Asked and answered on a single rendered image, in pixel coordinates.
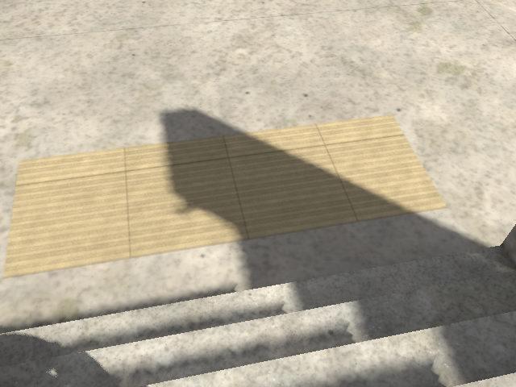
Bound stairs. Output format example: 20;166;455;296
0;245;516;387

